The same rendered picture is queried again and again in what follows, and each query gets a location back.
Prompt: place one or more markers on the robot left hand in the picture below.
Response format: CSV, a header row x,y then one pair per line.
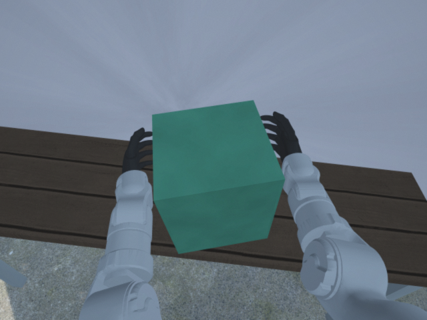
x,y
132,155

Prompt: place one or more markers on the carton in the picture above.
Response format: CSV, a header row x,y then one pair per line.
x,y
216,178

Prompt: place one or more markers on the robot right forearm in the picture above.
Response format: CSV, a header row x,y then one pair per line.
x,y
312,209

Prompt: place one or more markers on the right robot upper arm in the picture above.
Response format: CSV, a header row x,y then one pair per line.
x,y
350,282

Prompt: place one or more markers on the robot right hand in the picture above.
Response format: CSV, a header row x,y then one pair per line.
x,y
287,142

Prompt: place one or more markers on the robot left forearm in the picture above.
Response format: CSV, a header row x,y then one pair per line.
x,y
128,249

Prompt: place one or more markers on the left robot upper arm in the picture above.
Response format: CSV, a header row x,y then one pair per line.
x,y
135,300

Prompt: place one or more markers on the table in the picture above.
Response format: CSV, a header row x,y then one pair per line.
x,y
60,188

